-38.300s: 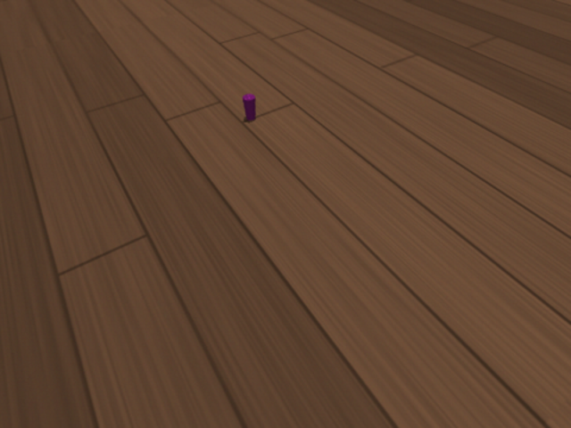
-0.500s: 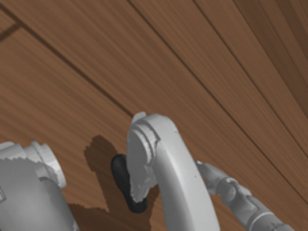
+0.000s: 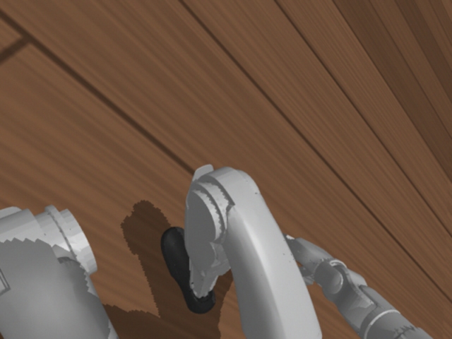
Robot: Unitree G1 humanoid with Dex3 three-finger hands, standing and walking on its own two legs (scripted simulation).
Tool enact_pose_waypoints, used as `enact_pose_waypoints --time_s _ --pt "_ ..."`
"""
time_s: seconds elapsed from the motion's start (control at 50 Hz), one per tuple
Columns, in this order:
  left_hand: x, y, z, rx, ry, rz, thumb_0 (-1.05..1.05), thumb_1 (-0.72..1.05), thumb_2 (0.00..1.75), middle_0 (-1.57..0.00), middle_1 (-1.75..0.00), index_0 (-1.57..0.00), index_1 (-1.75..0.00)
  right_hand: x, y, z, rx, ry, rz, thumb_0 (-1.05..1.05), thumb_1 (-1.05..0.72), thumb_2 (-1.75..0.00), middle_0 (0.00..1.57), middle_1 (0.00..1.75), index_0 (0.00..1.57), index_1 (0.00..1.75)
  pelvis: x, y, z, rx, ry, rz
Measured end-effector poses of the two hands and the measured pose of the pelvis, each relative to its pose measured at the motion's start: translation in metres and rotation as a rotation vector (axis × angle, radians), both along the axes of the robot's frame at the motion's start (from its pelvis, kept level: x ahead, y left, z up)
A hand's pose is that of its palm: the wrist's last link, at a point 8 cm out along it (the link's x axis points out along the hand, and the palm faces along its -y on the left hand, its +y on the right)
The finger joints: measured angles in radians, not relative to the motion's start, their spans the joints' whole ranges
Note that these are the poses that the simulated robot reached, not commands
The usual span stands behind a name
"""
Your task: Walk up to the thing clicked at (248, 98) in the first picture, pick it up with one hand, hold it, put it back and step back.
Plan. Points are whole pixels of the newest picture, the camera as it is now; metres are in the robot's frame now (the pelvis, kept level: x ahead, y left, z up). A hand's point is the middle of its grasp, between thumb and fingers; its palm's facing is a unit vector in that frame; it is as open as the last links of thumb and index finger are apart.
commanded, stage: open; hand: left
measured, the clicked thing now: out of the picture +0.43 +0.40 -0.21
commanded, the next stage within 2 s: withdraw in 0.24 s
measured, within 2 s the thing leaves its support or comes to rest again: neither
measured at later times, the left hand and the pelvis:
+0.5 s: hand out of the picture +0.43 +0.40 -0.16, palm faces +0.65 -0.76 -0.01, open 15.8 cm; pelvis +0.00 +0.00 +0.00, yaw +0 degrees
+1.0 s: hand out of the picture +0.31 +0.46 -0.09, palm faces +0.57 -0.78 -0.26, open 17.0 cm; pelvis +0.00 -0.01 +0.03, yaw +5 degrees
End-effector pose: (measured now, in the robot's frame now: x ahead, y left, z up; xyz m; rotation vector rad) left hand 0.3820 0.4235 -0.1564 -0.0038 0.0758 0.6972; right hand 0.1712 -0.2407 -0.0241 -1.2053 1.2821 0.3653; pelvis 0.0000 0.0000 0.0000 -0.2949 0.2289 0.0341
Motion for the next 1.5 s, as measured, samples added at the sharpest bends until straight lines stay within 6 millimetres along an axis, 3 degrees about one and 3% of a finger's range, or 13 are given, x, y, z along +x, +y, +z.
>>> enact_pose_waypoints --time_s 0.46,0.6,0.78,0.84,0.92,0.98,1.04,1.16,1.22,1.28,1.36,1.5 --pt "0.000 -0.001 -0.006 -0.006 -0.004 0.001 -0.01 -0.39 0.16 -0.29 -0.20 -0.31 -0.18 -0.001 0.005 0.003 -0.004 0.011 -0.001 0.00 -0.89 -0.89 0.21 0.30 0.21 0.30 0.000 0.002 0.002 -0.008 0.003 -0.004" --pt "-0.008 0.020 0.016 0.044 -0.062 0.031 -0.01 -0.41 0.15 -0.20 -0.16 -0.22 -0.14 0.003 0.002 0.003 0.000 -0.009 -0.013 -0.01 -0.89 -0.89 0.21 0.30 0.21 0.30 0.000 0.000 0.003 -0.003 0.003 0.000" --pt "-0.052 0.068 0.075 0.102 -0.026 0.021 -0.01 -0.46 0.11 -0.16 -0.13 -0.18 -0.11 0.007 -0.001 -0.004 0.079 -0.056 -0.099 0.00 -0.90 -0.90 0.21 0.30 0.21 0.30 0.001 -0.003 0.010 0.018 0.062 0.019" --pt "-0.071 0.070 0.081 0.081 0.017 -0.012 -0.01 -0.49 0.09 -0.15 -0.13 -0.18 -0.10 0.012 0.001 -0.008 0.122 -0.076 -0.124 0.00 -0.90 -0.89 0.21 0.30 0.21 0.30 0.002 -0.002 0.013 0.025 0.085 0.025" --pt "-0.096 0.067 0.076 0.051 0.200 -0.048 -0.01 -0.49 0.07 -0.12 -0.11 -0.15 -0.08 0.021 0.005 -0.009 0.185 -0.131 -0.214 0.00 -0.89 -0.89 0.21 0.30 0.21 0.31 0.002 -0.004 0.020 0.044 0.121 0.038" --pt "-0.116 0.066 0.082 0.045 0.299 -0.038 -0.01 -0.48 0.06 -0.10 -0.10 -0.13 -0.07 0.029 0.010 -0.005 0.229 -0.161 -0.266 0.00 -0.89 -0.90 0.21 0.30 0.21 0.31 0.002 -0.006 0.030 0.055 0.153 0.052" --pt "-0.135 0.072 0.105 0.071 0.374 0.001 -0.01 -0.47 0.05 -0.09 -0.10 -0.12 -0.07 0.038 0.015 0.001 0.274 -0.189 -0.303 0.00 -0.91 -0.90 0.21 0.30 0.21 0.31 0.004 -0.009 0.042 0.067 0.193 0.069" --pt "-0.163 0.097 0.184 0.193 0.464 0.114 -0.02 -0.49 0.07 -0.07 -0.08 -0.08 -0.06 0.053 0.018 0.011 0.342 -0.221 -0.371 0.00 -0.91 -0.90 0.21 0.30 0.21 0.31 0.006 -0.011 0.070 0.085 0.266 0.098" --pt "-0.176 0.097 0.212 0.213 0.542 0.140 -0.01 -0.51 0.06 -0.06 -0.07 -0.07 -0.06 0.058 0.018 0.014 0.380 -0.224 -0.413 0.00 -0.91 -0.90 0.21 0.30 0.21 0.31 0.008 -0.011 0.085 0.096 0.306 0.107" --pt "-0.187 0.081 0.229 0.200 0.627 0.129 -0.01 -0.52 0.06 -0.06 -0.06 -0.06 -0.05 0.061 0.019 0.019 0.418 -0.223 -0.452 0.00 -0.91 -0.90 0.20 0.30 0.21 0.31 0.010 -0.011 0.102 0.108 0.337 0.114" --pt "-0.194 0.044 0.245 0.157 0.702 0.069 -0.01 -0.53 0.06 -0.05 -0.05 -0.06 -0.05 0.067 0.024 0.037 0.466 -0.227 -0.489 0.00 -0.90 -0.90 0.20 0.30 0.21 0.31 0.014 -0.012 0.131 0.126 0.360 0.124" --pt "-0.203 -0.017 0.298 0.082 0.732 0.012 -0.01 -0.53 0.06 -0.06 -0.05 -0.06 -0.05 0.085 0.033 0.107 0.514 -0.295 -0.501 0.00 -0.90 -0.90 0.20 0.30 0.21 0.31 0.025 -0.019 0.200 0.157 0.346 0.155"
